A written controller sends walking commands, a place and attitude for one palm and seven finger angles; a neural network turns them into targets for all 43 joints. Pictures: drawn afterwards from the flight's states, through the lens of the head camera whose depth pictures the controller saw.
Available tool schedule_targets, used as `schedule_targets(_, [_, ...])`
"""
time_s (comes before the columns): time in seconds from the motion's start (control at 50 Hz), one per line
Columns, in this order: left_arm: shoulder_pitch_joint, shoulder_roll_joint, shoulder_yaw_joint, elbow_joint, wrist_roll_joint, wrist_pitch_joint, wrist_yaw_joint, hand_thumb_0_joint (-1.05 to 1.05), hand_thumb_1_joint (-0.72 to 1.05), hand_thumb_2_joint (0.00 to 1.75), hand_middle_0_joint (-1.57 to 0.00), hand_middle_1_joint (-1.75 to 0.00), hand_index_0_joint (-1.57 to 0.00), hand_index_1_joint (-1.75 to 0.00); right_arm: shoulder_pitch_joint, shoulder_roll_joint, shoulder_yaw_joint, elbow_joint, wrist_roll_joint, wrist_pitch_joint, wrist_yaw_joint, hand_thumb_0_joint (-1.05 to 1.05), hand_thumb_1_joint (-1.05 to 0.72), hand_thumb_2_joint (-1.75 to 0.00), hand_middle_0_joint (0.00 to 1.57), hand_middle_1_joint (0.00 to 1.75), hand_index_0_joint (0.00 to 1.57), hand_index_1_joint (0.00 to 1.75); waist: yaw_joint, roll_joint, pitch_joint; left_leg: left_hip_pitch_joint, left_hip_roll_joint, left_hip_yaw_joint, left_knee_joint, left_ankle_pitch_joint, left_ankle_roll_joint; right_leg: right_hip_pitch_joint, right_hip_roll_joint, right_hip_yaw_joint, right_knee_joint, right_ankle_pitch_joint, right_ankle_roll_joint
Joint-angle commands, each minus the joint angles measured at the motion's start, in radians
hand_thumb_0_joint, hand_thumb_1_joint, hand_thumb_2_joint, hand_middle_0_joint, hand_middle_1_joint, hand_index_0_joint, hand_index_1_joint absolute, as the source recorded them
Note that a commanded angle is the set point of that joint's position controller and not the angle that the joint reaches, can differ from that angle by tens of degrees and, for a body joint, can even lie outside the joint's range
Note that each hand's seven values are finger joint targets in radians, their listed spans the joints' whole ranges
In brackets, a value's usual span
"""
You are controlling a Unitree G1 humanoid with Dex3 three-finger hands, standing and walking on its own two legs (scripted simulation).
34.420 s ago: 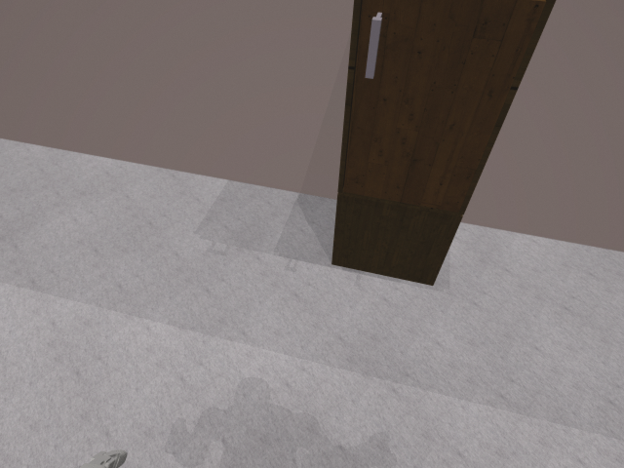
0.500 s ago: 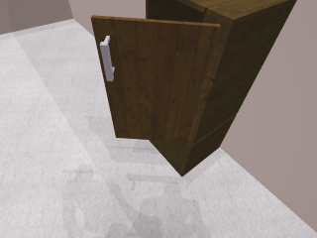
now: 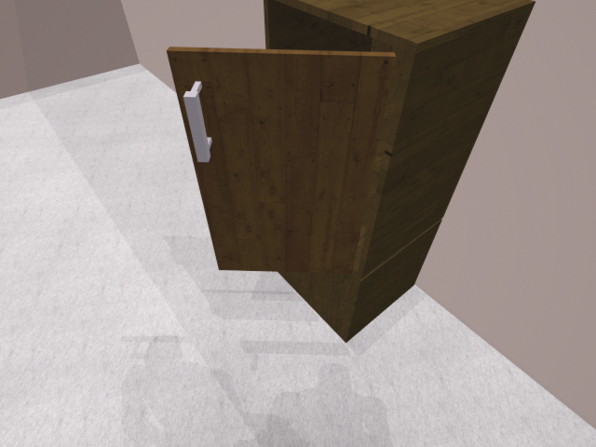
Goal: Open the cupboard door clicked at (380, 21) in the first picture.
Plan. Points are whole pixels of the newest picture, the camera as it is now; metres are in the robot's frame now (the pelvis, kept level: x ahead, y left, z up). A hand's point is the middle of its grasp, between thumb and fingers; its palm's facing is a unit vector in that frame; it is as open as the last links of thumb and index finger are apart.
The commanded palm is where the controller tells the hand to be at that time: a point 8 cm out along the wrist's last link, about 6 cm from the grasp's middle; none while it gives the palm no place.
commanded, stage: look again from close up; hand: left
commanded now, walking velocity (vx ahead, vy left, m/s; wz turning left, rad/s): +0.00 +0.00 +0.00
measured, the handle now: (200, 122) +0.60 +0.21 +0.14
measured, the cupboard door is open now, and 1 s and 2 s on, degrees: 49 49 49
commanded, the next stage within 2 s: shuffle to correct the standing spot in 0.12 s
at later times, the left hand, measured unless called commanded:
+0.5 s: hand out of the picture -0.06 +0.15 -0.18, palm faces +0.10 -0.99 -0.14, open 7.4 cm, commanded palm none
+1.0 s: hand out of the picture +0.15 +0.15 -0.17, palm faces +0.06 -0.97 -0.22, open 7.3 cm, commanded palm none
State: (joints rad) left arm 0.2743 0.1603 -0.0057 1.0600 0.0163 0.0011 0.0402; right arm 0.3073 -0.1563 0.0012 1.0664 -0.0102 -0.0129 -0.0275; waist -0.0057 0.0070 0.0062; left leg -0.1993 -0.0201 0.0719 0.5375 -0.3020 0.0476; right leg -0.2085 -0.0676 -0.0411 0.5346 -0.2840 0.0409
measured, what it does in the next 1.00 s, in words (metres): steps on the spot: right foot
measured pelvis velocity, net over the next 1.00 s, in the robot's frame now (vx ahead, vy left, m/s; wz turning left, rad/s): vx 0.08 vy -0.02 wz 0.04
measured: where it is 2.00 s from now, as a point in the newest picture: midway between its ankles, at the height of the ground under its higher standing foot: outside the picture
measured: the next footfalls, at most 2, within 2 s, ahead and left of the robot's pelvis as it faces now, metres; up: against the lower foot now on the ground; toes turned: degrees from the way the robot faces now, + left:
right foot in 0.86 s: +0.14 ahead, -0.13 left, +0.00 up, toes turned -7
left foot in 1.12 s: +0.14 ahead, +0.09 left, +0.00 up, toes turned +4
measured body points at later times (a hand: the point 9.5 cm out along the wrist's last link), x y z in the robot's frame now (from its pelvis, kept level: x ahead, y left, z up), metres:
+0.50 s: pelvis -0.01 -0.01 +0.00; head -0.01 +0.00 +0.45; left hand -0.06 +0.20 -0.17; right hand -0.02 -0.24 -0.15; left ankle +0.00 +0.09 -0.73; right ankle +0.00 -0.14 -0.73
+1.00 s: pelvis +0.08 -0.02 +0.00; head +0.10 -0.03 +0.45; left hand +0.15 +0.20 -0.15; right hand +0.04 -0.23 -0.17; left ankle +0.04 +0.08 -0.71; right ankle +0.10 -0.12 -0.73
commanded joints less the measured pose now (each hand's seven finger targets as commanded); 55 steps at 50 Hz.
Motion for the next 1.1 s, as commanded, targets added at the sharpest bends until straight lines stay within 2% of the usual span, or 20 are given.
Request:
schedule_targets(0.0, [0.070, 0.092, 0.015, -0.034, 0.000, -0.016, 0.000, 0.00, 0.90, 0.90, -0.20, -0.30, -0.20, -0.30, 0.035, -0.099, -0.019, -0.049, -0.002, -0.020, 0.003, 0.00, -0.90, -0.90, 0.20, 0.30, 0.20, 0.30, 0.007, -0.022, 0.090, -0.103, 0.111, -0.126, -0.182, 0.076, -0.007, -0.006, -0.036, 0.055, -0.102, 0.088, -0.063])
schedule_targets(0.2, [0.103, 0.086, 0.013, -0.028, 0.001, -0.019, -0.004, 0.00, 0.90, 0.90, -0.20, -0.30, -0.20, -0.30, 0.023, -0.098, -0.019, -0.034, 0.000, -0.015, 0.005, 0.00, -0.90, -0.90, 0.20, 0.30, 0.20, 0.30, 0.005, -0.012, 0.081, -0.085, 0.108, -0.117, -0.204, 0.001, -0.014, -0.020, -0.041, 0.074, -0.154, 0.044, -0.063])
schedule_targets(0.3, [0.146, 0.092, 0.028, -0.025, 0.013, -0.009, -0.013, 0.00, 0.90, 0.90, -0.20, -0.30, -0.20, -0.30, 0.039, -0.108, -0.028, -0.032, -0.012, 0.004, 0.013, 0.00, -0.90, -0.90, 0.20, 0.30, 0.20, 0.30, 0.015, -0.019, 0.138, -0.170, 0.093, -0.120, -0.190, -0.305, -0.001, -0.078, -0.029, 0.094, -0.171, -0.302, -0.078])
schedule_targets(0.42, [0.192, 0.105, 0.055, -0.023, 0.005, -0.018, -0.020, 0.00, 0.90, 0.90, -0.20, -0.30, -0.20, -0.30, 0.064, -0.059, -0.025, -0.040, -0.014, -0.002, 0.017, 0.00, -0.90, -0.90, 0.20, 0.30, 0.20, 0.30, 0.014, -0.119, 0.150, -0.195, 0.028, -0.038, -0.013, -0.177, -0.005, -0.098, -0.097, 0.199, -0.232, -0.401, -0.137])
schedule_targets(0.48, [0.184, 0.104, 0.061, -0.032, 0.004, -0.021, -0.019, 0.00, 0.90, 0.90, -0.20, -0.30, -0.20, -0.30, 0.100, -0.045, -0.026, -0.036, -0.012, -0.013, 0.018, 0.00, -0.90, -0.90, 0.20, 0.30, 0.20, 0.30, -0.001, -0.085, 0.134, -0.138, 0.029, -0.031, -0.010, -0.155, -0.001, -0.141, -0.106, 0.189, -0.218, -0.402, -0.150])
schedule_targets(0.52, [0.153, 0.081, 0.057, -0.045, 0.006, -0.020, -0.023, 0.00, 0.90, 0.90, -0.20, -0.30, -0.20, -0.30, 0.148, -0.064, -0.029, -0.021, -0.013, -0.020, 0.016, 0.00, -0.90, -0.90, 0.20, 0.30, 0.20, 0.30, -0.021, 0.014, 0.140, -0.074, 0.074, -0.117, -0.121, -0.236, 0.014, -0.217, -0.044, 0.110, -0.114, -0.362, -0.129])
schedule_targets(0.56, [0.105, 0.027, 0.046, -0.076, 0.014, -0.022, -0.029, 0.00, 0.90, 0.90, -0.20, -0.30, -0.20, -0.30, 0.229, -0.127, -0.047, 0.003, -0.014, -0.027, 0.007, 0.00, -0.90, -0.90, 0.20, 0.30, 0.20, 0.30, -0.052, 0.224, 0.172, -0.022, 0.258, -0.394, -0.336, -0.404, 0.097, -0.327, 0.069, -0.060, 0.187, -0.216, -0.084])
schedule_targets(0.58, [0.059, 0.013, 0.040, -0.094, 0.019, -0.029, -0.031, 0.00, 0.90, 0.90, -0.20, -0.30, -0.20, -0.30, 0.250, -0.134, -0.048, 0.010, -0.014, -0.037, 0.001, 0.00, -0.90, -0.90, 0.20, 0.30, 0.20, 0.30, -0.063, 0.244, 0.198, 0.041, 0.325, -0.495, -0.388, -0.314, 0.156, -0.435, 0.055, -0.046, 0.316, -0.214, -0.084])
schedule_targets(0.6, [0.028, 0.013, 0.042, -0.102, 0.019, -0.038, -0.034, 0.00, 0.90, 0.90, -0.20, -0.30, -0.20, -0.30, 0.258, -0.122, -0.044, 0.014, -0.015, -0.046, -0.002, 0.00, -0.90, -0.90, 0.20, 0.30, 0.20, 0.30, -0.064, 0.189, 0.191, 0.081, 0.349, -0.501, -0.377, -0.155, 0.192, -0.482, 0.021, -0.005, 0.405, -0.208, -0.089])
schedule_targets(0.64, [0.018, -0.002, 0.046, -0.101, 0.012, -0.050, -0.041, 0.00, 0.90, 0.90, -0.20, -0.30, -0.20, -0.30, 0.226, -0.099, -0.035, 0.008, -0.017, -0.061, -0.003, 0.00, -0.90, -0.90, 0.20, 0.30, 0.20, 0.30, -0.041, 0.093, 0.156, 0.094, 0.343, -0.400, -0.325, 0.142, 0.204, -0.455, -0.016, 0.011, 0.420, -0.175, -0.086])
schedule_targets(0.68, [0.015, -0.025, 0.040, -0.095, 0.006, -0.051, -0.047, 0.00, 0.90, 0.90, -0.20, -0.30, -0.20, -0.30, 0.206, -0.094, -0.030, 0.008, -0.019, -0.070, -0.007, 0.00, -0.90, -0.90, 0.20, 0.30, 0.20, 0.30, -0.026, 0.073, 0.105, 0.096, 0.299, -0.275, -0.285, 0.382, 0.185, -0.352, -0.010, -0.023, 0.315, -0.138, -0.076])
schedule_targets(0.78, [0.079, -0.026, 0.045, -0.067, 0.003, -0.050, -0.041, 0.00, 0.90, 0.90, -0.20, -0.30, -0.20, -0.30, 0.173, -0.092, -0.033, 0.020, -0.011, -0.057, -0.013, 0.00, -0.90, -0.90, 0.20, 0.30, 0.20, 0.30, 0.023, 0.073, 0.030, 0.013, 0.210, -0.129, -0.151, 0.418, 0.102, -0.026, 0.055, -0.094, -0.027, 0.095, -0.069])
schedule_targets(0.8, [0.117, -0.003, 0.050, -0.051, 0.004, -0.055, -0.034, 0.00, 0.90, 0.90, -0.20, -0.30, -0.20, -0.30, 0.178, -0.075, -0.028, 0.022, -0.004, -0.056, -0.013, 0.00, -0.90, -0.90, 0.20, 0.30, 0.20, 0.30, 0.041, 0.022, 0.011, -0.035, 0.176, -0.097, -0.090, 0.407, 0.064, 0.088, 0.033, -0.062, -0.079, 0.187, -0.068])
schedule_targets(0.82, [0.180, 0.047, 0.058, -0.034, 0.004, -0.062, -0.021, 0.00, 0.90, 0.90, -0.20, -0.30, -0.20, -0.30, 0.178, -0.045, -0.020, 0.018, 0.004, -0.057, -0.011, 0.00, -0.90, -0.90, 0.20, 0.30, 0.20, 0.30, 0.066, -0.060, -0.045, -0.148, 0.135, -0.069, 0.001, 0.309, 0.021, 0.260, -0.074, 0.069, -0.054, 0.384, -0.097])
schedule_targets(0.84, [0.230, 0.110, 0.067, -0.011, 0.002, -0.065, -0.010, 0.00, 0.90, 0.90, -0.20, -0.30, -0.20, -0.30, 0.190, -0.011, -0.014, 0.011, 0.008, -0.055, -0.008, 0.00, -0.90, -0.90, 0.20, 0.30, 0.20, 0.30, 0.067, -0.189, -0.096, -0.262, 0.052, -0.001, 0.115, 0.013, -0.025, 0.374, -0.255, 0.242, -0.054, 0.677, -0.174])
schedule_targets(0.86, [0.233, 0.140, 0.065, -0.014, -0.004, -0.059, -0.004, 0.00, 0.90, 0.90, -0.20, -0.30, -0.20, -0.30, 0.186, -0.013, -0.020, 0.004, 0.011, -0.040, -0.016, 0.00, -0.90, -0.90, 0.20, 0.30, 0.20, 0.30, 0.056, -0.169, -0.102, -0.226, 0.033, -0.002, 0.231, -0.270, -0.048, 0.320, -0.366, 0.273, -0.104, 0.932, -0.260])
schedule_targets(0.88, [0.182, 0.158, 0.064, -0.028, 0.002, -0.055, 0.001, 0.00, 0.90, 0.90, -0.20, -0.30, -0.20, -0.30, 0.166, -0.003, -0.023, 0.002, 0.014, -0.031, -0.021, 0.00, -0.90, -0.90, 0.20, 0.30, 0.20, 0.30, 0.041, -0.121, -0.053, -0.214, 0.048, -0.050, 0.278, -0.314, -0.050, 0.238, -0.362, 0.235, -0.087, 1.042, -0.292])
schedule_targets(0.9, [0.137, 0.137, 0.062, -0.036, 0.005, -0.052, 0.006, 0.00, 0.90, 0.90, -0.20, -0.30, -0.20, -0.30, 0.141, 0.014, -0.024, 0.004, 0.014, -0.014, -0.019, 0.00, -0.90, -0.90, 0.20, 0.30, 0.20, 0.30, 0.036, -0.233, -0.025, -0.220, 0.060, -0.048, 0.332, -0.315, -0.056, 0.171, -0.334, 0.223, -0.084, 1.076, -0.291])
schedule_targets(0.96, [0.037, 0.118, 0.059, -0.067, 0.010, -0.029, 0.017, 0.00, 0.90, 0.90, -0.20, -0.30, -0.20, -0.30, 0.117, 0.021, -0.034, 0.011, 0.016, 0.013, -0.011, 0.00, -0.90, -0.90, 0.20, 0.30, 0.20, 0.30, 0.008, -0.179, 0.026, -0.177, 0.054, -0.030, 0.263, -0.239, -0.069, 0.064, -0.274, 0.105, -0.096, 0.947, -0.261])
schedule_targets(1.08, [-0.032, 0.148, 0.089, -0.123, 0.002, 0.012, 0.009, 0.00, 0.90, 0.90, -0.20, -0.30, -0.20, -0.30, 0.126, -0.001, -0.054, -0.009, 0.000, 0.028, 0.003, 0.00, -0.90, -0.90, 0.20, 0.30, 0.20, 0.30, -0.023, -0.103, 0.020, 0.049, 0.041, 0.032, -0.033, 0.131, -0.074, -0.151, -0.179, 0.071, -0.047, 0.367, -0.160])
